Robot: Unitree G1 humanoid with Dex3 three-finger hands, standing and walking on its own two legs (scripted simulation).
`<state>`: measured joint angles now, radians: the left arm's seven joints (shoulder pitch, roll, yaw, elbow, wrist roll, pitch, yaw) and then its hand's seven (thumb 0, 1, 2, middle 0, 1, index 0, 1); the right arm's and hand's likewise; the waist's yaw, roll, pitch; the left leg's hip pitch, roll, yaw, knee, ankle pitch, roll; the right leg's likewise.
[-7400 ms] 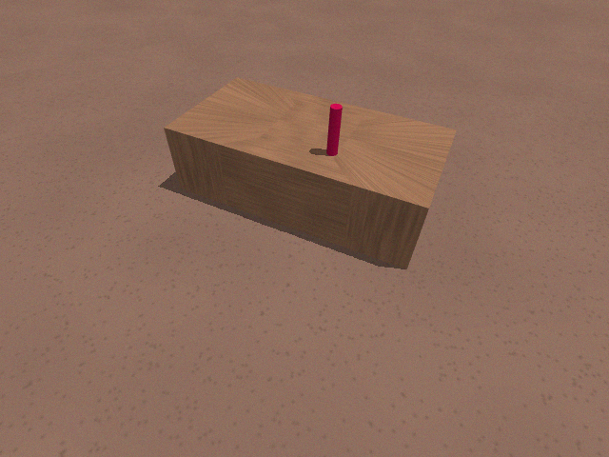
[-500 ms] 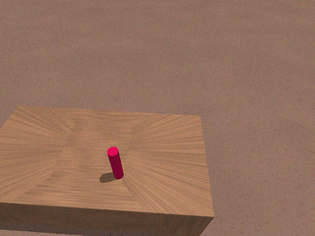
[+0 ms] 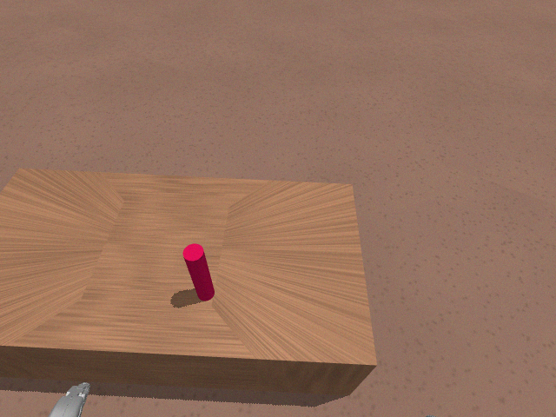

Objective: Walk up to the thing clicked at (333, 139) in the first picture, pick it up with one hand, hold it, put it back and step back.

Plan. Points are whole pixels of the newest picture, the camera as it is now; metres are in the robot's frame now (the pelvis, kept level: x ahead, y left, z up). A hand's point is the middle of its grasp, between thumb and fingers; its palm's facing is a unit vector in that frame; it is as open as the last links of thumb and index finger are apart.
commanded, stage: go down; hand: left
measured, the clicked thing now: (200, 274) +0.51 +0.19 -0.30
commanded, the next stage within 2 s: none
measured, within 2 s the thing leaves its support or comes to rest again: neither
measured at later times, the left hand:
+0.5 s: hand out of the picture +0.16 +0.27 -0.14, palm faces +0.03 -0.94 -0.33, open 17.3 cm
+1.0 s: hand out of the picture +0.14 +0.27 -0.13, palm faces +0.06 -0.94 -0.34, open 17.5 cm
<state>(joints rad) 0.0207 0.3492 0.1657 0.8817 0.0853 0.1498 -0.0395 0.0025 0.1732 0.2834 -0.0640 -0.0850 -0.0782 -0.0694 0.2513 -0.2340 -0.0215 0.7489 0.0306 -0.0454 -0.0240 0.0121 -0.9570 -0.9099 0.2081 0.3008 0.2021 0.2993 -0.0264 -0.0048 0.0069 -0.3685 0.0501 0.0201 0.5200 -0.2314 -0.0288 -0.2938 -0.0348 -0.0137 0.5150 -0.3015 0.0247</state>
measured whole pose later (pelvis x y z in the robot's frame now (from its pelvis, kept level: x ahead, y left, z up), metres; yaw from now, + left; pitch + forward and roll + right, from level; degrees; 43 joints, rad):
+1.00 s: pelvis +0.00 +0.01 -0.06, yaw +2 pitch +12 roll -3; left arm 0.39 0.38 0.18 0.11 0.01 0.55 -0.10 -0.01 -0.58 0.09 -0.08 -0.09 -0.08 -0.09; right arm 0.26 -0.23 0.01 0.55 0.02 -0.18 -0.15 0.02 -0.85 -0.88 0.21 0.30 0.20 0.30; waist -0.02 0.03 -0.15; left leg -0.76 0.05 -0.05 1.01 -0.47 -0.02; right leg -0.63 -0.03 -0.06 0.95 -0.53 0.04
